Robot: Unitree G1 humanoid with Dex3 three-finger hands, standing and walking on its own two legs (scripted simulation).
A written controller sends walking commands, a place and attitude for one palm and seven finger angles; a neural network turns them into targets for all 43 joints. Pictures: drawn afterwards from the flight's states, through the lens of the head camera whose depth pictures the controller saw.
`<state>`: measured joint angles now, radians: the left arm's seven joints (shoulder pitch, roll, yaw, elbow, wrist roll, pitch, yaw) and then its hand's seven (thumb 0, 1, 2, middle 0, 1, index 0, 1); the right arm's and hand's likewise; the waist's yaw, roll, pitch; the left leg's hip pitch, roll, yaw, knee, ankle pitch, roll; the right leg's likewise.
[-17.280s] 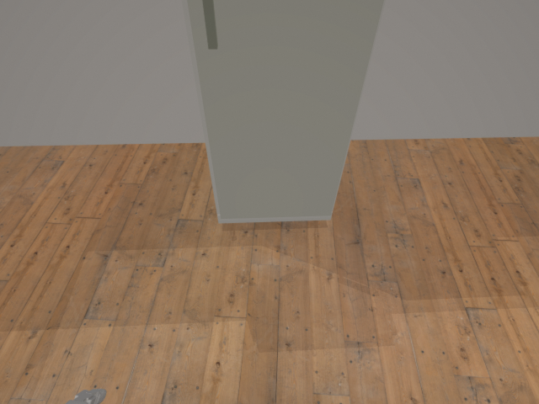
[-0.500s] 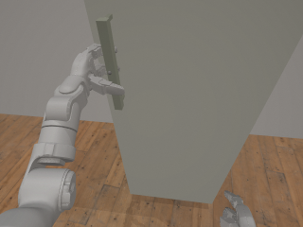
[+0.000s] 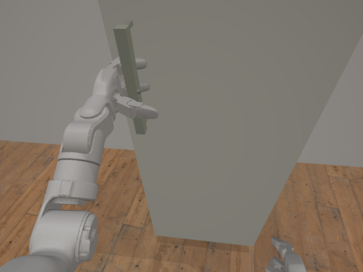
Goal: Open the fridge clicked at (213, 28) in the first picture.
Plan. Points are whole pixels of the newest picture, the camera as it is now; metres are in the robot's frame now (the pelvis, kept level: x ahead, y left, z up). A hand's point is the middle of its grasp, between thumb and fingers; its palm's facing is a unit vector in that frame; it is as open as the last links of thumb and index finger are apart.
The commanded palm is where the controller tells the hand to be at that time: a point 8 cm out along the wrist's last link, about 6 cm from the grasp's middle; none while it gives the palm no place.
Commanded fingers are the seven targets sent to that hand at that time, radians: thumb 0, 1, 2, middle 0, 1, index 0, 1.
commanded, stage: slide the fingers in behind the handle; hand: left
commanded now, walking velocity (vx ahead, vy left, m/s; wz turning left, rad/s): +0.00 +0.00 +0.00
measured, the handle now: (135, 83) +0.46 +0.14 +0.23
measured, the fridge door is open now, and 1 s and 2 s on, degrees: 0 0 0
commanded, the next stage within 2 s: grip the handle and tug to test in 0.48 s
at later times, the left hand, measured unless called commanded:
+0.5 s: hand (137, 93) +0.39 +0.12 +0.24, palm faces -0.01 -1.00 -0.03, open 14.1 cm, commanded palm +0.37 +0.17 +0.24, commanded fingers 0.00 -0.50 0.30 -0.30 -1.20 -0.30 -1.20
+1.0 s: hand (137, 92) +0.39 +0.12 +0.24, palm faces -0.01 -1.00 -0.03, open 10.1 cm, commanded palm +0.37 +0.17 +0.24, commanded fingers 0.00 0.53 0.74 -0.41 -1.35 -0.41 -1.35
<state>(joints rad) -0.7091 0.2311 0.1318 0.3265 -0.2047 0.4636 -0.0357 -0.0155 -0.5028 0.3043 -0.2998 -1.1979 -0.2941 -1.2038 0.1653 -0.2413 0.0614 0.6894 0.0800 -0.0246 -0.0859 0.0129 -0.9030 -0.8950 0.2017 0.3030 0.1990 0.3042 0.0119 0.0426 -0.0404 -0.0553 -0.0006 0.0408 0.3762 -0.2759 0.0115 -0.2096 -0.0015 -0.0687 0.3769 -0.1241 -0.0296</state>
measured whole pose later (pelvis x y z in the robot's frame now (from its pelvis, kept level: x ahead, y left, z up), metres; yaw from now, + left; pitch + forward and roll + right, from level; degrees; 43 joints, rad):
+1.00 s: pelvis -0.01 -0.01 +0.00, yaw +0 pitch -3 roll +0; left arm -0.72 0.26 0.15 0.36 -0.20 0.44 -0.04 -0.01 0.08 0.56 -0.35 -1.28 -0.33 -1.28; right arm 0.16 -0.25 0.06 0.68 0.08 -0.03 -0.09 0.01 -0.90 -0.90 0.20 0.30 0.20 0.30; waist 0.01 0.04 -0.03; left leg -0.07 0.01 0.04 0.38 -0.27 0.00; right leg -0.21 0.01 -0.07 0.37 -0.11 -0.04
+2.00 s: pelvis +0.01 +0.00 +0.00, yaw -2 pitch -2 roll +0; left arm -0.57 0.25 0.20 0.15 -0.20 0.49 -0.03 -0.01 0.73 0.78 -0.35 -1.39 -0.30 -1.39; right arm 0.17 -0.25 0.06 0.63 0.09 0.01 -0.07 0.01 -0.90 -0.90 0.20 0.30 0.20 0.30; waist -0.01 0.06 -0.05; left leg -0.04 0.02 0.08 0.36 -0.29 0.01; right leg -0.21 0.03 -0.03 0.37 -0.12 -0.04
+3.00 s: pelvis +0.07 +0.01 +0.00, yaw -3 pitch +4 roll +1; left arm 0.18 0.28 0.05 -0.68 -0.09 0.10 0.08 -0.11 0.56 0.76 -0.44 -1.39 -0.21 -1.25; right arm 0.11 -0.22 0.04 0.48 0.01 0.12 -0.05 0.01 -0.90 -0.90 0.20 0.30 0.20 0.30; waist 0.00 0.05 -0.06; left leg -0.16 -0.02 0.04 0.55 -0.32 0.00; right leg -0.35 -0.01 -0.02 0.60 -0.24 -0.01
